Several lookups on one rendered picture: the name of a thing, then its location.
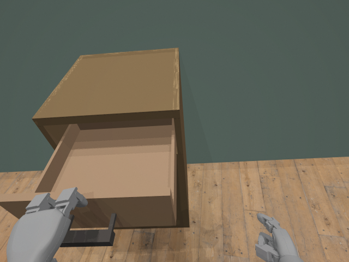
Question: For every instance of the drawer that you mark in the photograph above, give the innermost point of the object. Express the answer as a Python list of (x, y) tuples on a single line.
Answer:
[(124, 167)]

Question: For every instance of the robot right hand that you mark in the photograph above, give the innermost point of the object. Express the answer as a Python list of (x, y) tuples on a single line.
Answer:
[(271, 249)]

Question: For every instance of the handle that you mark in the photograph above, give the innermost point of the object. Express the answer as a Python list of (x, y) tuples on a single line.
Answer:
[(90, 238)]

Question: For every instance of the robot left hand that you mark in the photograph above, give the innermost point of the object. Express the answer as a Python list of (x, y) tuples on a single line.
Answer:
[(37, 235)]

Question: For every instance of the cabinet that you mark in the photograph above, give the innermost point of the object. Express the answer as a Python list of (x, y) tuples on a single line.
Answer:
[(121, 86)]

